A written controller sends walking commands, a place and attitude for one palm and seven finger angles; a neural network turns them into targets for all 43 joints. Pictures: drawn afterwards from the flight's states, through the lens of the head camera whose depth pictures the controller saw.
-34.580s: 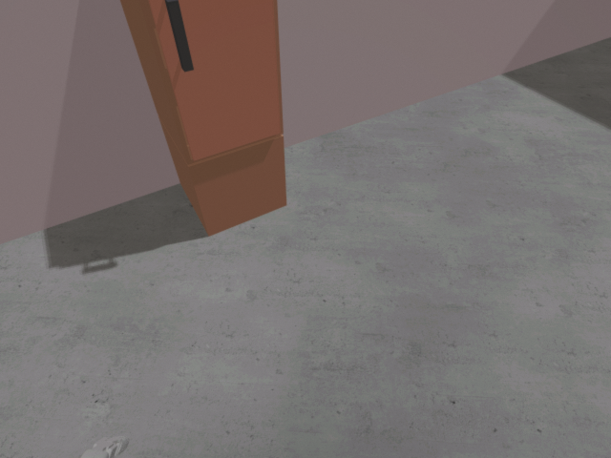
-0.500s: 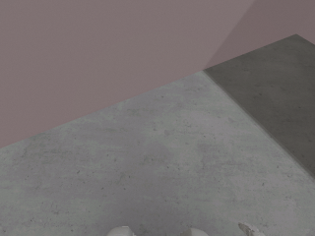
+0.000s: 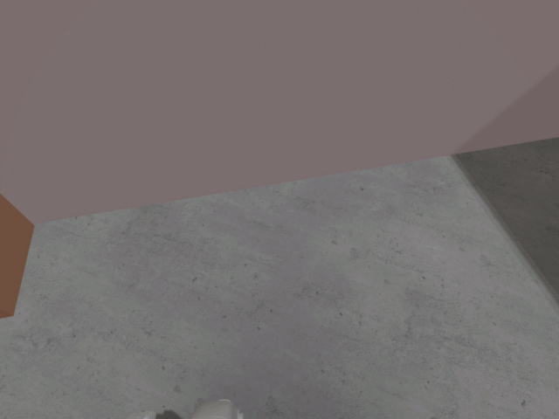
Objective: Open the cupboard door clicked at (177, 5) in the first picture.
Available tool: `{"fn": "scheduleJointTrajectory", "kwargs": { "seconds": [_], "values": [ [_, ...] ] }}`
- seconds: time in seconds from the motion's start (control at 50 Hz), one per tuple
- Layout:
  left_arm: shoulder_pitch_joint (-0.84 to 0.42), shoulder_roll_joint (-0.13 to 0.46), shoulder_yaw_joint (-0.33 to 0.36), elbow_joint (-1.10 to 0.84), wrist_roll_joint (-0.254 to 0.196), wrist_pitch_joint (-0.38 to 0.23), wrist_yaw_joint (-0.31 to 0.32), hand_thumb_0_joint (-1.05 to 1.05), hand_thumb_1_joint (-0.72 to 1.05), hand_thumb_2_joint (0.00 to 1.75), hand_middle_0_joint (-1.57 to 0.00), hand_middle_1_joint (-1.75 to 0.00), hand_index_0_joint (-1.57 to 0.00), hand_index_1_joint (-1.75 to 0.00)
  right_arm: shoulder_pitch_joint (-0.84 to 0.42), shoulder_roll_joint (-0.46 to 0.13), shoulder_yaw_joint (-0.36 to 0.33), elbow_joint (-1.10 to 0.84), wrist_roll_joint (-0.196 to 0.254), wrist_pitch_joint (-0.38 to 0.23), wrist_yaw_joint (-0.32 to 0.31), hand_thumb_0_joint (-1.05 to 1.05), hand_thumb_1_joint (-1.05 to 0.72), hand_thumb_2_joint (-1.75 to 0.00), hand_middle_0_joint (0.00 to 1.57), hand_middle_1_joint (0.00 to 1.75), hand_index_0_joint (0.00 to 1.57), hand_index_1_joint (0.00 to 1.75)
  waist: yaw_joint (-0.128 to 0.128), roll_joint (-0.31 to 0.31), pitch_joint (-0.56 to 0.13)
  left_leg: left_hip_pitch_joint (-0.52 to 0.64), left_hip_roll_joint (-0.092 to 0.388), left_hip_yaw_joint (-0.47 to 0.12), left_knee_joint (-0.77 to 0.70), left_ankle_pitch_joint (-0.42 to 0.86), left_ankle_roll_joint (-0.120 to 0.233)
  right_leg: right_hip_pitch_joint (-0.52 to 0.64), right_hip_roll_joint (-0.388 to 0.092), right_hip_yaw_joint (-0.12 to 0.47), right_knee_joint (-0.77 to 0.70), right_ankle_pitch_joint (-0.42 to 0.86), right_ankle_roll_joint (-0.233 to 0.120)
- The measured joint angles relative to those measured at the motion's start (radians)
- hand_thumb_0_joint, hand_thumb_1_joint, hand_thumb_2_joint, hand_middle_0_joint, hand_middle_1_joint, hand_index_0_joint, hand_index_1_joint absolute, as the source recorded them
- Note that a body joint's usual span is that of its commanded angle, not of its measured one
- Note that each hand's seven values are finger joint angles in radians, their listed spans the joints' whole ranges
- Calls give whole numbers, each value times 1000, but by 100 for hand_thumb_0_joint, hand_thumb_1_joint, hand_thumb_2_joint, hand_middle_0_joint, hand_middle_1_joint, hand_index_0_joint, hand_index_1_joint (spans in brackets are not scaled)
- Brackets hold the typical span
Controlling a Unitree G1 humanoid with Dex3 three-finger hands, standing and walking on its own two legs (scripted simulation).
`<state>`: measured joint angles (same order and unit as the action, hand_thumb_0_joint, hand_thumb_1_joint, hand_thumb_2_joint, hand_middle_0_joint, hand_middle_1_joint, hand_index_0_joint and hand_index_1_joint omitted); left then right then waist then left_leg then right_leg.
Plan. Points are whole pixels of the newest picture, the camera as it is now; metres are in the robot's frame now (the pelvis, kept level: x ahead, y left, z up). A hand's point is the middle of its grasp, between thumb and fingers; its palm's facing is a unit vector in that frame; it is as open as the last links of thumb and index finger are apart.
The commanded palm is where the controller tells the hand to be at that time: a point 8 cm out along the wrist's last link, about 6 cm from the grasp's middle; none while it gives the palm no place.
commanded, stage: turn to face it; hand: left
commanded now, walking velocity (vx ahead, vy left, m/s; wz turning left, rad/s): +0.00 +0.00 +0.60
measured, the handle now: out of the picture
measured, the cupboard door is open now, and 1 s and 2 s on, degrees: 52 52 52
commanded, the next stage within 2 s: take the last steps up to it in 1.78 s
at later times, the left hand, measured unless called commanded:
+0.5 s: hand out of the picture +0.06 +0.22 -0.15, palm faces +0.29 -0.91 -0.30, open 7.4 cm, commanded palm none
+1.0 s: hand out of the picture -0.05 +0.23 -0.17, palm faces +0.59 -0.76 -0.26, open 7.4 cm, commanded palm none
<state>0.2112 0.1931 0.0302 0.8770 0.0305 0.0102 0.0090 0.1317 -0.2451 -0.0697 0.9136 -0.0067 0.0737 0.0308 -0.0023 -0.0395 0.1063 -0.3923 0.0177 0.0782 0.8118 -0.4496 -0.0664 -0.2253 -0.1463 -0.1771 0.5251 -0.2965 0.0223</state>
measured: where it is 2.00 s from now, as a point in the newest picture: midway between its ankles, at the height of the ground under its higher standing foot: outside the picture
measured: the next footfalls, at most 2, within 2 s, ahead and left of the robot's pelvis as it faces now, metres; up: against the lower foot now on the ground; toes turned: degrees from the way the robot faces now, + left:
left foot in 0.08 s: +0.04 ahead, +0.13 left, +0.00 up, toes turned +8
right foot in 0.46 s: +0.09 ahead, -0.14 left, +0.00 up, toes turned +15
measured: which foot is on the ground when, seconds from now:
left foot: up 0.00-0.06, down 0.08-0.46, up 0.48-0.76, down 0.78-1.00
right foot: down 0.00-0.08, up 0.10-0.44, down 0.46-0.78, up 0.80-1.00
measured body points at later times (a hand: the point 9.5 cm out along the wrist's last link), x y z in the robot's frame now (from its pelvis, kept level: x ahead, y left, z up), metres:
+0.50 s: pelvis +0.01 -0.02 -0.01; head +0.06 -0.02 +0.44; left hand +0.05 +0.27 -0.13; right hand +0.15 -0.25 -0.16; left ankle -0.01 +0.12 -0.72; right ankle +0.05 -0.14 -0.74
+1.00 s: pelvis +0.02 +0.00 -0.01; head +0.05 +0.04 +0.44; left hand -0.08 +0.27 -0.15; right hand +0.25 -0.15 -0.14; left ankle -0.03 +0.10 -0.74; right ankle +0.09 -0.14 -0.68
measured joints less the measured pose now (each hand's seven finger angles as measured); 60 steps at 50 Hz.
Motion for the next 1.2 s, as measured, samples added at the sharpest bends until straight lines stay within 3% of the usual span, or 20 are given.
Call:
{"fn": "scheduleJointTrajectory", "kwargs": {
  "seconds": [0.06, 0.08, 0.14, 0.22, 0.36, 0.44, 0.46, 0.5, 0.54, 0.58, 0.62, 0.72, 0.78, 0.84, 0.92, 1.02, 1.14, 1.16, 1.2],
  "values": [
    [16, 9, 6, 10, -4, 4, -6, 0, 91, 90, -21, -30, -20, -30, -13, 1, 8, -14, 0, -13, 2, 1, -91, -90, 20, 30, 20, 30, 8, -11, 2, 80, -4, 16, -187, 110, 16, -20, -22, -35, 74, -43, 20],
    [24, 13, 10, 11, -8, 11, -9, 0, 91, 90, -21, -30, -20, -30, -12, -3, 9, -24, -2, -23, 2, 1, -91, -90, 20, 30, 20, 30, 6, -4, -7, 92, -1, 1, -232, 189, 44, -47, -25, -42, 130, -65, 30],
    [4, 49, 25, 31, -10, 49, -3, 1, 91, 90, -21, -30, -20, -30, -19, 17, 16, -31, -8, -43, -9, 0, -91, -90, 20, 30, 20, 30, 14, -30, 5, 61, -21, -20, -171, 145, 97, -163, -1, 69, 411, -232, 56],
    [-29, 74, 41, 37, -9, 62, -3, 1, 91, 90, -20, -30, -20, -30, 6, 31, 25, -28, -12, -49, -28, 0, -90, -90, 20, 30, 20, 30, 11, -16, 0, 76, -24, -75, -224, 163, 90, -244, 44, 135, 550, -177, 64],
    [-75, 76, 42, 4, -14, 49, -7, 1, 91, 90, -20, -30, -19, -29, 48, 29, 22, -2, -16, -37, -30, 0, -90, -90, 20, 30, 21, 30, -3, 30, -15, 93, -36, -162, -287, 211, 74, -197, 84, 173, 348, -142, 60],
    [-83, 67, 34, -19, -17, 30, -6, 1, 91, 90, -20, -30, -19, -30, 67, 20, 11, 4, -12, -21, -28, 0, -90, -90, 20, 30, 21, 30, -14, 52, -29, 62, -53, -212, -249, 199, 49, -83, 112, 166, 98, -60, 45],
    [-78, 66, 33, -26, -13, 19, -3, 1, 91, 90, -20, -30, -19, -30, 70, 17, 6, 3, -7, -16, -26, 0, -90, -90, 20, 30, 21, 30, -11, 49, -36, 39, -61, -211, -210, 165, 47, -64, 107, 166, 37, -8, 15],
    [-77, 45, 23, -25, -8, 10, 3, 0, 91, 90, -20, -30, -20, -30, 61, -1, -6, 12, -5, -6, -23, 0, -90, -90, 20, 30, 21, 30, -16, 72, -24, -27, -60, -193, -21, 18, 41, -63, 102, 136, 58, 0, -12],
    [-64, 23, 14, -23, -7, 10, 7, 0, 91, 90, -20, -30, -20, -30, 57, -16, -16, 17, -8, 2, -16, 0, -90, -90, 20, 30, 21, 30, -23, 82, -20, -89, -53, -153, 178, -8, 31, -40, 86, 105, 40, -10, -12],
    [-48, 8, 9, -18, -8, 12, 9, 0, 91, 90, -20, -30, -20, -30, 52, -21, -19, 21, -8, 6, -10, 1, -90, -90, 20, 30, 20, 30, -27, 73, -18, -115, -33, -107, 281, 3, 15, -13, 68, 82, 7, -4, -8],
    [-35, 2, 5, -11, -6, 11, 8, 0, 91, 90, -20, -30, -20, -30, 46, -16, -16, 20, -6, 8, -7, 1, -91, -90, 20, 30, 20, 30, -28, 49, -14, -102, -14, -67, 258, 1, 1, 7, 46, 62, -17, 3, -6],
    [-12, 1, 1, 1, -1, 3, -1, 1, 91, 90, -21, -30, -20, -30, 17, -4, -3, 8, 0, -1, 0, 1, -91, -90, 20, 30, 20, 30, -6, -2, 5, -1, 1, -5, -12, 7, 0, 16, -5, 9, 4, -19, 13],
    [17, 12, 7, 9, -7, 8, -8, 0, 91, 90, -21, -30, -20, -30, 2, -8, 5, -14, -1, -19, 3, 1, -91, -90, 20, 30, 20, 30, 2, -6, -1, 84, -1, 3, -220, 162, 26, -16, -26, -23, 99, -74, 35],
    [6, 47, 22, 28, -12, 45, -5, 1, 91, 90, -21, -30, -20, -30, -15, 7, 10, -28, -7, -44, -7, 0, -91, -90, 20, 30, 20, 30, 7, -28, 5, 47, -22, -19, -169, 151, 86, -132, -9, 65, 383, -239, 60],
    [-26, 74, 39, 39, -10, 61, -2, 1, 91, 90, -20, -30, -20, -30, -2, 23, 21, -34, -12, -55, -28, 0, -90, -90, 20, 30, 20, 30, 9, -19, 4, 60, -30, -66, -213, 160, 87, -230, 40, 131, 565, -197, 64],
    [-58, 78, 42, 16, -14, 52, -5, 1, 91, 90, -20, -30, -19, -30, 21, 26, 27, -15, -14, -48, -34, 0, -90, -90, 20, 30, 21, 30, 8, 15, -4, 88, -39, -124, -279, 204, 80, -228, 67, 165, 457, -159, 65],
    [-80, 66, 32, -17, -18, 32, -5, 1, 91, 90, -20, -30, -19, -30, 46, 20, 15, 0, -13, -22, -27, 0, -90, -90, 20, 30, 21, 30, -8, 54, -23, 66, -53, -197, -246, 196, 45, -94, 105, 163, 123, -70, 45],
    [-76, 63, 31, -24, -14, 22, -4, 1, 91, 90, -20, -30, -19, -30, 50, 16, 11, 0, -8, -18, -25, 0, -90, -90, 20, 30, 21, 30, -7, 57, -30, 46, -57, -202, -213, 176, 43, -72, 105, 158, 63, -18, 18],
    [-73, 41, 21, -25, -7, 10, 2, 1, 91, 90, -20, -30, -19, -30, 44, -2, -1, 10, -5, -8, -23, 0, -90, -90, 20, 30, 21, 30, -11, 81, -21, -14, -60, -191, -35, 26, 38, -67, 102, 127, 79, -12, -16]
  ]
}}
